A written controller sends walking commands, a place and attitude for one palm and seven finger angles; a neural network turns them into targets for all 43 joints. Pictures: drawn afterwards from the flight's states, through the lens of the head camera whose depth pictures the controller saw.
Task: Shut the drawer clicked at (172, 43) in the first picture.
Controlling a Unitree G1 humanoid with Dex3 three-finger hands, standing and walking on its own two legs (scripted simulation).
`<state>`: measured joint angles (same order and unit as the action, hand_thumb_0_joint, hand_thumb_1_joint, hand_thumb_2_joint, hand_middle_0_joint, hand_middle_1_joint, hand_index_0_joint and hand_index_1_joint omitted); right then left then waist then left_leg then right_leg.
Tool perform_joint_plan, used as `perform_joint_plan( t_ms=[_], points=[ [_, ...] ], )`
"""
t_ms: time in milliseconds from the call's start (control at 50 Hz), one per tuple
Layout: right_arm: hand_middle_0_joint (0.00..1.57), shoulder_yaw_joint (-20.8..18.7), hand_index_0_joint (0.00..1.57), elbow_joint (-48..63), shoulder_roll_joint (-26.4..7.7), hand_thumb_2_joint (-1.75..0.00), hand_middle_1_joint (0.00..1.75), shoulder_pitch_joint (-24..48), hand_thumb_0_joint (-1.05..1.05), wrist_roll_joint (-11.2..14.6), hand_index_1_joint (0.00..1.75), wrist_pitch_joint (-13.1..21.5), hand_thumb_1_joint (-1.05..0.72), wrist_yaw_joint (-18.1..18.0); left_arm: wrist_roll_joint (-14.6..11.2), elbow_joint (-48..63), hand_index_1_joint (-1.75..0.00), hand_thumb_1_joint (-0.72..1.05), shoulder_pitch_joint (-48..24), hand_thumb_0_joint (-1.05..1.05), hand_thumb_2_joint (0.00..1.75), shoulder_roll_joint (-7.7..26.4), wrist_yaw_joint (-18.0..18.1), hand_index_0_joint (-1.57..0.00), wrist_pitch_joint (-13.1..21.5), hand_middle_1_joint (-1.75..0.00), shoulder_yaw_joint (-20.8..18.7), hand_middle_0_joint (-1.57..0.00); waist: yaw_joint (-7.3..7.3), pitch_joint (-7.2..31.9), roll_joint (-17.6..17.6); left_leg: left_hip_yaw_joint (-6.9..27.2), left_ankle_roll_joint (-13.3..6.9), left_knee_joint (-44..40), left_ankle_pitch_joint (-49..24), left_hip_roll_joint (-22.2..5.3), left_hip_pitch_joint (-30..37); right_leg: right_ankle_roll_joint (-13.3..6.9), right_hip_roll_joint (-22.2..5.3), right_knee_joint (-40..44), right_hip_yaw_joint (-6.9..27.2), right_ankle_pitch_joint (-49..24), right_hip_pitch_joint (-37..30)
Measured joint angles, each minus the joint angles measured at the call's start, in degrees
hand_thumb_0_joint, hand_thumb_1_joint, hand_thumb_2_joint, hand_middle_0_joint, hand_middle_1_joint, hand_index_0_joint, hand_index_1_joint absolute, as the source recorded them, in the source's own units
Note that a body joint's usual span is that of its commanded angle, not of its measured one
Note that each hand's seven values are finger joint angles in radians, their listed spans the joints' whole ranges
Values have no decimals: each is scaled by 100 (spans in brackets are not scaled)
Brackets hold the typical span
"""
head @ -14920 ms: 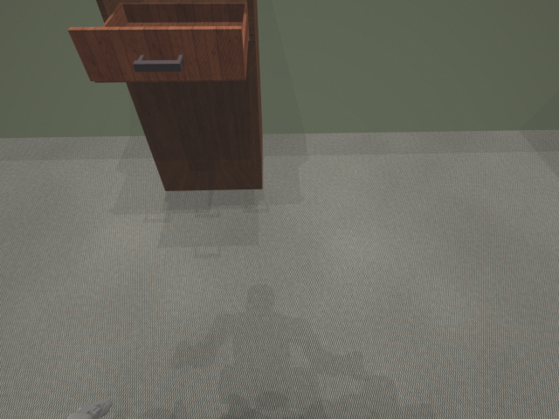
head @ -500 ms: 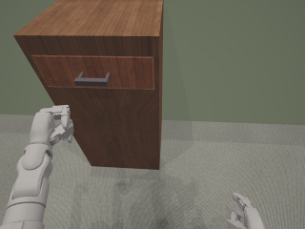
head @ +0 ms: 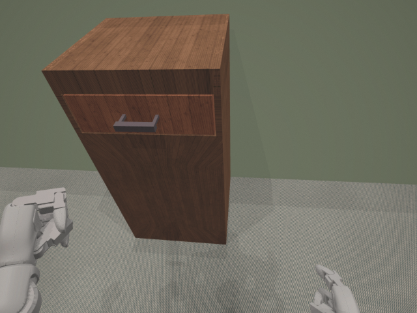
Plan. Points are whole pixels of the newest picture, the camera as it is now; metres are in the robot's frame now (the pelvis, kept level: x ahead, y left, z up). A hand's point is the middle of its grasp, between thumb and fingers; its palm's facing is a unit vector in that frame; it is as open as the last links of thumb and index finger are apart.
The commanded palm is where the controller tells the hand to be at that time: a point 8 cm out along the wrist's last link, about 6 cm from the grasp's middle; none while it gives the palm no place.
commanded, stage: draw the hand back to the body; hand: left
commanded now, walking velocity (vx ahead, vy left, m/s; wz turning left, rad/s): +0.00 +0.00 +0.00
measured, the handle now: (137, 122) +0.60 +0.28 +0.04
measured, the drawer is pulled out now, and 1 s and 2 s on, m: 0.00 0.00 0.00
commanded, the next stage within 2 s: step back with the hand held close in 0.26 s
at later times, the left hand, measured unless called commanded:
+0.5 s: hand (47, 234) +0.18 +0.25 +0.16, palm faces +0.38 -0.82 -0.43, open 3.3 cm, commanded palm +0.12 +0.29 +0.17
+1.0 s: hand (3, 279) +0.12 +0.28 +0.15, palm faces +0.33 -0.79 -0.52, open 3.3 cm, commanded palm +0.06 +0.32 +0.17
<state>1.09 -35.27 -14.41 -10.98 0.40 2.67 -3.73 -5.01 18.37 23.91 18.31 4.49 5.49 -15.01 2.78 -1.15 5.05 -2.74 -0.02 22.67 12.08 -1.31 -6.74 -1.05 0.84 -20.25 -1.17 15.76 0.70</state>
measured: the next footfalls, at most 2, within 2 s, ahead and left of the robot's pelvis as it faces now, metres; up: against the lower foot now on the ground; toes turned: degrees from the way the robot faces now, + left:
right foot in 1.50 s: -0.19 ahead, -0.04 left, +0.00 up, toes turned -1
left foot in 1.96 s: -0.12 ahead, +0.18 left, +0.00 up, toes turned -2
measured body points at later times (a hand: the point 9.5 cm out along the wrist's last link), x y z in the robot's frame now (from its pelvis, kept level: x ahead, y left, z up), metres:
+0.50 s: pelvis -0.01 +0.01 +0.00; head -0.02 -0.02 +0.45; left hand +0.15 +0.29 +0.18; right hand +0.19 -0.21 -0.08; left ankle +0.01 +0.12 -0.74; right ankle -0.05 -0.11 -0.74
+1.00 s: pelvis -0.07 +0.04 -0.01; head -0.04 +0.03 +0.44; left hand +0.09 +0.32 +0.18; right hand +0.11 -0.19 -0.09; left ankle +0.01 +0.12 -0.74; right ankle -0.05 -0.10 -0.74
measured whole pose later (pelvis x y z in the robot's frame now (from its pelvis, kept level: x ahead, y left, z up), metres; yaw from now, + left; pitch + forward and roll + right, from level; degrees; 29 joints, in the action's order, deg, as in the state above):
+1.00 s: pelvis -0.07 +0.04 -0.01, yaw +0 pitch +0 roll -1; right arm -0.1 -29.1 -12.8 -11.1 0.9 1.3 -4.7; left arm -2.0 31.3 36.0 22.7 6.5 13.0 -21.6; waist 0.6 -2.9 2.4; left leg -3.5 -3.7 28.0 7.9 0.7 -20.8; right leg 2.1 -1.5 -28.3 -0.7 12.8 15.8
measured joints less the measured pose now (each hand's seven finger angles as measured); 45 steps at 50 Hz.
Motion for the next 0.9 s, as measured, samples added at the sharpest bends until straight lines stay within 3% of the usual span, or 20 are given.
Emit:
perform_joint_plan(
  t_ms=[140,360,420,500,660,780,900],
  points=[
    [20,-61,20,60,15,-89,30,-21,1,-19,30,124,-90,-40,17,757,-160,89,793,2,90,62,3,-141,119,-159,-139,-141,92,21,30,28,4,55,38,-21,13,-1,24,62,-25,-18,-76],
    [20,18,20,17,107,-89,30,51,1,-70,30,204,-90,-106,54,586,-160,89,541,2,90,-52,56,-141,37,-159,-97,-141,163,-36,-24,65,-20,51,5,14,35,20,-7,67,-64,-37,-114],
    [20,50,20,54,128,-89,30,41,1,-74,30,169,-90,-83,68,662,-160,89,558,2,90,-25,33,-141,32,-159,-115,-141,127,-2,-48,53,-29,79,19,4,2,31,1,90,-52,-51,-100],
    [20,43,20,221,116,-89,30,112,1,-81,30,-87,-90,-15,123,754,-160,89,724,2,90,91,13,-141,252,-159,-343,-141,-33,89,-57,20,-60,182,28,-30,-309,68,27,102,-14,-131,177],
    [20,-173,20,474,19,-89,30,94,1,-15,30,-440,-90,-51,145,974,-160,89,1089,2,90,326,14,-141,392,-159,-381,-141,-224,35,-121,-113,-190,91,-157,95,-673,202,-112,-60,100,-216,687],
    [20,-226,20,532,60,-89,30,24,1,31,30,-517,-90,-67,128,1146,-160,89,1229,2,90,499,85,-141,475,-159,-519,-141,-255,-43,-224,-139,-269,149,-270,155,-903,273,-178,-231,118,-274,966],
    [20,-167,20,575,124,-89,30,-17,1,44,30,-358,-90,-84,191,1257,-160,89,1241,2,90,489,159,-141,623,-159,-579,-141,-250,-107,-283,-117,-339,275,-383,198,-1134,315,-224,-467,90,-322,1229]
  ],
)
